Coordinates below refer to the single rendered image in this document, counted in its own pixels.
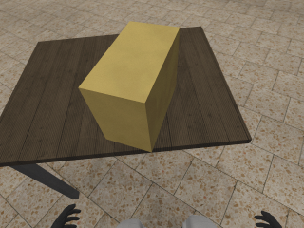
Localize robot thigh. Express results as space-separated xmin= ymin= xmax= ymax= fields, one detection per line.
xmin=116 ymin=218 xmax=147 ymax=228
xmin=182 ymin=215 xmax=218 ymax=228

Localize carton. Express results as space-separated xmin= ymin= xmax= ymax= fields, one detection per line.
xmin=78 ymin=21 xmax=181 ymax=153

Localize right robot thigh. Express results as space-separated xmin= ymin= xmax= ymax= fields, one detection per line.
xmin=182 ymin=215 xmax=218 ymax=228

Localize robot left hand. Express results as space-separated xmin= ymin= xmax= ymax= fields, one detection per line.
xmin=50 ymin=203 xmax=81 ymax=228

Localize robot right hand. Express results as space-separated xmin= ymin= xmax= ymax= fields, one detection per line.
xmin=254 ymin=210 xmax=282 ymax=228

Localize left robot thigh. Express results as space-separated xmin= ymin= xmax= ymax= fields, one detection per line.
xmin=116 ymin=218 xmax=147 ymax=228

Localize table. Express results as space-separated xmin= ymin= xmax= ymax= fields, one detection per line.
xmin=0 ymin=26 xmax=252 ymax=200

